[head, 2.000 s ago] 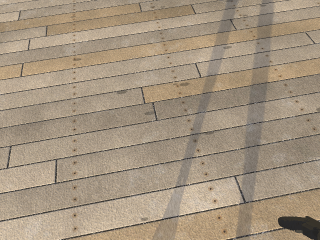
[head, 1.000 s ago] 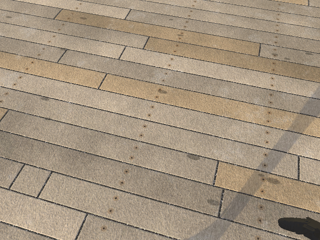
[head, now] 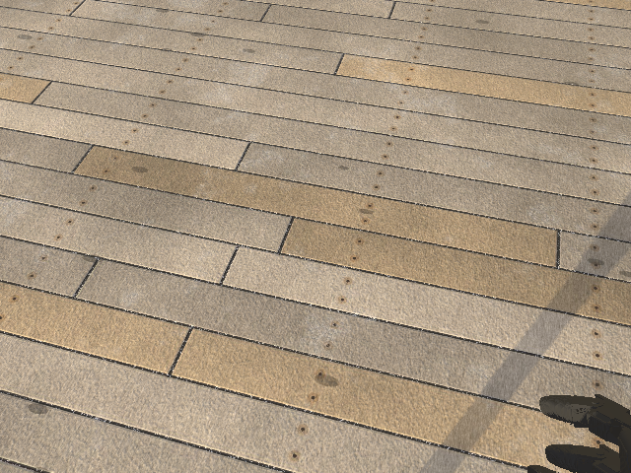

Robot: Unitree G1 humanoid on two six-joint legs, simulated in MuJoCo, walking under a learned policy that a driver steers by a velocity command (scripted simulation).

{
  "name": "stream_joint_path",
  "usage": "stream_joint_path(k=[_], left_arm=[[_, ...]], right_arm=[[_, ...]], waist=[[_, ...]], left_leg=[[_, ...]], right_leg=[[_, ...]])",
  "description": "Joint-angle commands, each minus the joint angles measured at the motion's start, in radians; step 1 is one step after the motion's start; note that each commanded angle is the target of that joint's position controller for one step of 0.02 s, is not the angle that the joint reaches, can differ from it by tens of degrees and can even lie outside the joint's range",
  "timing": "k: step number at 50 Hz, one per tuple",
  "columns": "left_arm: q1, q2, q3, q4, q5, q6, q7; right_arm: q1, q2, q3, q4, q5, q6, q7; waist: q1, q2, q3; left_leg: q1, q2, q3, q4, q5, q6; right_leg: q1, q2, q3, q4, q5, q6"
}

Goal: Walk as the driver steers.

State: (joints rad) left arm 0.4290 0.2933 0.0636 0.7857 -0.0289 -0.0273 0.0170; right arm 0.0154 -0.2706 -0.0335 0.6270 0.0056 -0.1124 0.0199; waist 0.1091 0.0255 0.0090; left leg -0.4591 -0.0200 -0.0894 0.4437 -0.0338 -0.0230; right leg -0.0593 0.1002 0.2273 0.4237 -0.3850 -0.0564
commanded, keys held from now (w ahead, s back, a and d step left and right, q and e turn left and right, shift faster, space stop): w+e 0.58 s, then w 0.04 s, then w+q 0.38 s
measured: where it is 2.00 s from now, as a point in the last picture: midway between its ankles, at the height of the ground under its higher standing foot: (451, 248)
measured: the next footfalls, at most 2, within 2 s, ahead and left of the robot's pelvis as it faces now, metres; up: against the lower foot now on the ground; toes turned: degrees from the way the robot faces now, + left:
left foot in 0.02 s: +0.17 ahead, +0.13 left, +0.00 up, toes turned -6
right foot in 0.52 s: +0.40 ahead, -0.19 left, +0.00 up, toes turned -22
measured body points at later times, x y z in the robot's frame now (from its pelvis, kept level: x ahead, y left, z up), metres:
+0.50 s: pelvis +0.25 -0.04 -0.01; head +0.29 -0.06 +0.44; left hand +0.56 +0.11 -0.08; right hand +0.17 -0.33 -0.14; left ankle +0.13 +0.13 -0.73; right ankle +0.36 -0.18 -0.72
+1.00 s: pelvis +0.53 -0.14 +0.00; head +0.55 -0.14 +0.45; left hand +0.67 +0.12 -0.12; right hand +0.62 -0.43 -0.10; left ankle +0.74 -0.08 -0.71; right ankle +0.36 -0.18 -0.73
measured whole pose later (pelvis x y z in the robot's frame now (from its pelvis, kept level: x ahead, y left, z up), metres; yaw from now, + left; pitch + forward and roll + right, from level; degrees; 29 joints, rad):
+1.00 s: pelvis +0.53 -0.14 +0.00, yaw -18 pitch +2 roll -2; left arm 0.31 0.29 0.06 0.78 0.00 -0.06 -0.01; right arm 0.14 -0.27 -0.03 0.73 0.02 -0.07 0.06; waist 0.06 0.04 0.02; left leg -0.62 0.06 -0.01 0.58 0.05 0.03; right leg 0.09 0.07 -0.08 0.22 -0.35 -0.04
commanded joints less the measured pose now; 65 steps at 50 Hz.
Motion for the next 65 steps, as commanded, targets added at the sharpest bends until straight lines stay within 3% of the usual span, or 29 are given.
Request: stream_joint_path(k=[1, 2, 3, 4, 5, 7, 11, 21, 24, 25, 26, 27, 28, 29, 30, 31, 33, 37, 42, 47, 51, 53, 54, 55, 56, 57, 59, 62, 65], left_arm=[[-0.083, 0.089, 0.016, -0.092, 0.013, -0.012, -0.001], [0.01, 0.022, -0.004, -0.115, 0.006, -0.021, 0.002], [0.059, 0.07, -0.003, -0.127, -0.008, -0.027, 0.002], [-0.001, 0.143, 0.017, -0.113, -0.013, -0.023, 0.001], [-0.076, 0.155, 0.022, -0.121, -0.003, -0.017, -0.001], [-0.129, 0.129, 0.028, -0.138, 0.008, -0.011, -0.008], [-0.164, 0.065, 0.014, -0.169, 0.006, 0.005, -0.021], [-0.418, 0.048, -0.003, -0.26, 0.003, -0.011, -0.073], [-0.371, 0.095, 0.021, -0.273, 0.012, -0.003, -0.078], [-0.257, 0.131, 0.044, -0.249, 0.012, 0.001, -0.074], [-0.082, 0.189, 0.077, -0.203, 0.008, 0.008, -0.059], [0.013, 0.29, 0.101, -0.184, 0.001, 0.017, -0.037], [-0.017, 0.32, 0.094, -0.223, -0.001, 0.001, -0.043], [-0.021, 0.231, 0.069, -0.22, 0.007, -0.012, -0.051], [-0.053, 0.188, 0.055, -0.207, 0.012, -0.021, -0.049], [-0.121, 0.159, 0.044, -0.209, 0.014, -0.025, -0.048], [-0.207, 0.103, 0.022, -0.221, 0.035, -0.031, -0.043], [-0.191, 0.127, 0.025, -0.168, 0.037, -0.058, -0.036], [-0.161, 0.133, 0.021, -0.115, 0.04, -0.065, -0.025], [-0.1, 0.15, 0.032, -0.05, 0.029, -0.053, -0.022], [-0.123, 0.184, 0.044, -0.042, 0.022, -0.023, -0.003], [-0.141, 0.183, 0.039, -0.054, 0.024, -0.008, 0.014], [-0.071, 0.125, 0.017, -0.092, 0.042, -0.022, 0.017], [-0.035, 0.045, -0.015, -0.1, 0.056, -0.052, -0.002], [-0.11, 0.131, 0.003, -0.112, 0.02, -0.086, -0.024], [-0.198, 0.141, 0.001, -0.144, -0.008, -0.104, -0.034], [-0.249, 0.139, 0.007, -0.156, 0.031, -0.109, -0.024], [-0.192, 0.116, 0.007, -0.148, 0.046, -0.081, -0.02], [-0.263, 0.079, -0.008, -0.166, 0.049, -0.068, -0.013]], right_arm=[[0.218, -0.19, -0.078, -0.027, -0.014, -0.023, -0.019], [0.338, -0.267, -0.097, -0.006, -0.029, -0.01, -0.025], [0.366, -0.239, -0.094, 0.017, -0.008, 0.001, -0.014], [0.314, -0.158, -0.074, 0.008, -0.001, 0.005, -0.015], [0.272, -0.125, -0.063, 0.006, -0.004, 0.01, -0.017], [0.212, -0.09, -0.05, 0.022, -0.016, 0.012, -0.015], [0.199, -0.114, -0.061, 0.058, -0.01, -0.004, -0.014], [0.283, -0.21, -0.083, 0.143, 0.014, 0.026, -0.022], [0.287, -0.252, -0.095, 0.149, 0.026, 0.047, -0.03], [0.279, -0.259, -0.096, 0.147, 0.028, 0.055, -0.035], [0.285, -0.235, -0.085, 0.141, 0.024, 0.056, -0.04], [0.336, -0.132, -0.05, 0.105, -0.02, 0.047, -0.037], [0.346, -0.097, -0.025, 0.059, -0.021, 0.014, -0.024], [0.237, -0.193, -0.049, 0.045, 0.018, -0.011, -0.01], [0.196, -0.187, -0.044, 0.035, 0.037, -0.024, -0.004], [0.197, -0.17, -0.04, 0.05, 0.019, -0.026, -0.012], [0.244, -0.171, -0.046, 0.082, 0.002, -0.001, -0.012], [0.229, -0.119, -0.033, 0.095, 0.0, 0.037, -0.016], [0.101, -0.086, -0.019, 0.073, 0.013, 0.029, 0.002], [0.002, -0.081, -0.014, 0.022, 0.02, 0.025, 0.032], [0.056, -0.111, -0.029, -0.001, 0.008, 0.03, 0.05], [0.291, -0.195, -0.076, 0.044, 0.008, 0.037, 0.035], [0.425, -0.304, -0.108, 0.054, 0.005, 0.044, 0.019], [0.42, -0.293, -0.101, 0.046, 0.025, 0.041, 0.019], [0.432, -0.222, -0.078, 0.043, 0.021, 0.043, 0.017], [0.39, -0.193, -0.071, 0.037, 0.013, 0.043, 0.011], [0.28, -0.156, -0.059, 0.015, 0.003, 0.042, 0.006], [0.23, -0.157, -0.057, -0.007, -0.001, 0.045, -0.005], [0.243, -0.192, -0.068, 0.005, 0.007, 0.047, -0.022]], waist=[[-0.196, -0.093, -0.175], [-0.19, 0.131, -0.314], [-0.171, 0.287, -0.318], [-0.183, 0.159, -0.175], [-0.182, 0.082, -0.079], [-0.143, 0.069, 0.003], [-0.119, 0.073, 0.025], [-0.188, 0.026, 0.07], [-0.131, 0.065, 0.009], [-0.06, 0.061, -0.057], [0.026, 0.03, -0.145], [0.01, -0.181, -0.24], [-0.037, -0.287, -0.41], [0.021, -0.154, -0.348], [-0.001, -0.126, -0.21], [-0.051, -0.039, -0.127], [-0.115, -0.081, -0.078], [-0.12, -0.075, -0.028], [-0.062, -0.074, 0.035], [-0.02, -0.055, 0.083], [-0.074, -0.1, 0.012], [-0.205, -0.085, -0.137], [-0.22, 0.074, -0.277], [-0.178, 0.236, -0.391], [-0.231, 0.14, -0.376], [-0.23, 0.078, -0.243], [-0.157, -0.031, -0.086], [-0.097, 0.02, -0.047], [-0.111, 0.023, -0.015]], left_leg=[[0.483, 0.139, -0.088, -0.01, -0.045, 0.102], [0.817, 0.354, -0.431, -0.037, -0.189, 0.229], [0.832, 0.458, -0.709, -0.116, -0.401, 0.293], [0.711, 0.415, -0.602, -0.143, -0.472, 0.259], [0.591, 0.364, -0.44, -0.156, -0.379, 0.224], [0.427, 0.291, -0.263, -0.209, -0.187, 0.2], [0.338, 0.271, -0.083, -0.288, -0.025, 0.221], [0.479, 0.285, 0.182, -0.263, 0.169, 0.163], [0.543, 0.291, 0.241, -0.083, 0.589, 0.13], [0.517, 0.273, 0.271, 0.082, 0.706, 0.111], [0.378, 0.237, 0.293, 0.313, 0.639, 0.076], [0.016, 0.146, 0.297, 0.67, -0.006, 0.024], [-0.251, -0.028, 0.089, 0.928, -0.573, -0.006], [-0.357, 0.037, -0.019, 0.955, -0.502, 0.01], [-0.371, 0.079, 0.007, 0.892, -0.415, 0.029], [-0.315, 0.123, 0.015, 0.799, -0.344, 0.028], [-0.181, 0.171, 0.021, 0.709, -0.271, 0.014], [-0.18, 0.178, 0.044, 0.592, -0.131, -0.026], [-0.17, 0.141, 0.06, 0.292, 0.183, -0.007], [-0.246, 0.102, 0.057, 0.149, 0.143, 0.04], [-0.148, 0.024, 0.141, 0.132, -0.072, 0.104], [0.207, -0.041, 0.159, 0.093, -0.046, 0.163], [0.595, 0.175, -0.191, 0.107, -0.026, 0.291], [0.844, 0.35, -0.689, -0.053, -0.162, 0.446], [0.857, 0.335, -0.67, -0.111, -0.288, 0.401], [0.737, 0.302, -0.532, -0.124, -0.282, 0.357], [0.461, 0.234, -0.367, -0.161, -0.081, 0.319], [0.288, 0.19, -0.285, -0.209, 0.087, 0.334], [0.188, 0.137, -0.188, -0.221, 0.125, 0.308]], right_leg=[[-0.204, -0.146, 0.127, 0.245, 0.34, -0.053], [-0.501, -0.007, -0.023, 0.564, 0.015, 0.015], [-0.687, -0.047, -0.057, 0.749, -0.221, 0.032], [-0.738, -0.104, -0.044, 0.825, -0.136, 0.043], [-0.726, -0.134, -0.079, 0.828, -0.057, 0.051], [-0.676, -0.185, -0.094, 0.764, 0.034, 0.057], [-0.655, -0.218, -0.126, 0.675, 0.125, 0.075], [-0.598, -0.182, -0.234, 0.235, 0.367, 0.024], [-0.457, -0.1, -0.311, 0.202, 0.212, -0.035], [-0.298, -0.057, -0.334, 0.166, 0.214, -0.066], [-0.024, -0.036, -0.306, 0.125, 0.265, -0.106], [0.318, -0.267, 0.069, 0.116, 0.263, -0.21], [0.495, -0.45, 0.612, -0.066, 0.068, -0.384], [0.453, -0.424, 0.53, -0.117, 0.015, -0.324], [0.314, -0.389, 0.374, -0.124, 0.063, -0.281], [0.155, -0.345, 0.26, -0.128, 0.168, -0.244], [-0.032, -0.302, 0.124, -0.166, 0.378, -0.219], [-0.132, -0.289, -0.032, -0.244, 0.516, -0.221], [-0.106, -0.254, -0.186, -0.293, 0.433, -0.15], [0.089, -0.33, -0.228, -0.267, 0.467, -0.133], [0.202, -0.348, -0.275, -0.076, 0.946, -0.086], [0.093, -0.291, -0.341, 0.276, 1.1, -0.028], [-0.248, -0.207, -0.36, 0.644, 0.751, 0.03], [-0.576, 0.005, -0.231, 0.939, -0.148, 0.084], [-0.691, -0.062, -0.086, 0.995, -0.144, 0.058], [-0.729, -0.109, -0.104, 0.951, -0.075, 0.042], [-0.657, -0.179, -0.126, 0.754, 0.023, 0.044], [-0.56, -0.191, -0.146, 0.642, 0.053, 0.089], [-0.529, -0.172, -0.176, 0.446, 0.209, 0.133]])
Velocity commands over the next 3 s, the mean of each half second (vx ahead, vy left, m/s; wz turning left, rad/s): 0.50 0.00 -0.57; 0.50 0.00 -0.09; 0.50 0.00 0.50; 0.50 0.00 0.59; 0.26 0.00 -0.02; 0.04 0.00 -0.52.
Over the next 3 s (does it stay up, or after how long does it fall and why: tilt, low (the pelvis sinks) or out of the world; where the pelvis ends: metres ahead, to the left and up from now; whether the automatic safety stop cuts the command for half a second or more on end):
stays up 1.35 -0.06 0.00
